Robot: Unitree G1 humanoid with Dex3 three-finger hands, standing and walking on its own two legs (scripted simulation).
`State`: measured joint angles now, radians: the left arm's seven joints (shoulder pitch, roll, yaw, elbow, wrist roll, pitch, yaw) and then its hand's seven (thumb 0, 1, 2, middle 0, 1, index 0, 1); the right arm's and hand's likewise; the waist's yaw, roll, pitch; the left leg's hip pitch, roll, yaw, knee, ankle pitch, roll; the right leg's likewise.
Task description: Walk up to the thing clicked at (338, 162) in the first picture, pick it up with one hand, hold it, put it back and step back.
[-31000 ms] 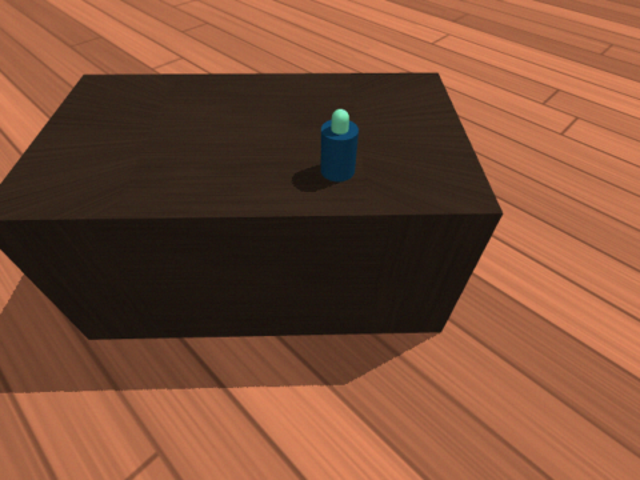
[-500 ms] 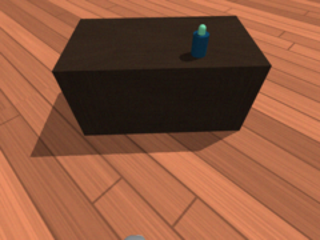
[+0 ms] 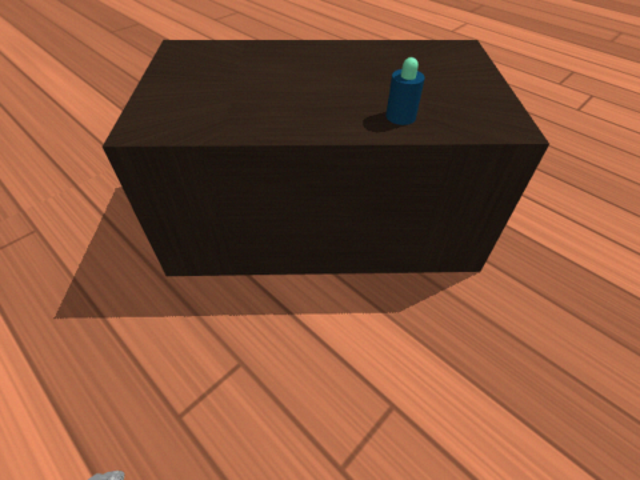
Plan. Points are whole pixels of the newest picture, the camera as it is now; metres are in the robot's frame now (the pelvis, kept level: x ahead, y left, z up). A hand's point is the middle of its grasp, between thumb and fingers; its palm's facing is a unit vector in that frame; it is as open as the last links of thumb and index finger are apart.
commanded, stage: step back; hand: right
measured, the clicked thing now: (406, 89) +1.10 -0.22 -0.08
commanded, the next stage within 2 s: stand in 0.26 s
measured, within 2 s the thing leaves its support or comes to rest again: neither
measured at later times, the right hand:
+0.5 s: hand out of the picture +0.12 -0.25 -0.13, palm faces -0.02 +0.94 -0.33, open 7.4 cm
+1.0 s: hand out of the picture +0.07 -0.27 -0.14, palm faces -0.01 +0.94 -0.33, open 7.4 cm
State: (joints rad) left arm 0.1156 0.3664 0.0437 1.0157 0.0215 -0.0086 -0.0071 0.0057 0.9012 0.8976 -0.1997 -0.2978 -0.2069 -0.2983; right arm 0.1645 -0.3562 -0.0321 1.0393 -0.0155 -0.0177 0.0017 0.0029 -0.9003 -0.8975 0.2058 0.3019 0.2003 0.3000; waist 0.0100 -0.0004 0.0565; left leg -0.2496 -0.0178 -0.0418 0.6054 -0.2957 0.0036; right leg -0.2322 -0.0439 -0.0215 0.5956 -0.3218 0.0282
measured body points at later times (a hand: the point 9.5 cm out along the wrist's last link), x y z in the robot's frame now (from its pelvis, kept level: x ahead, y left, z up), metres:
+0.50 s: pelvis +0.01 +0.00 +0.02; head +0.03 +0.00 +0.47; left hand +0.10 +0.30 -0.12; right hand +0.13 -0.30 -0.11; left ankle +0.01 +0.12 -0.73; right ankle +0.00 -0.14 -0.73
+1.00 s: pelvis +0.00 -0.02 +0.02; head +0.01 -0.02 +0.47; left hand +0.09 +0.29 -0.11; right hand +0.07 -0.32 -0.11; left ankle +0.01 +0.12 -0.73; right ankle +0.00 -0.14 -0.73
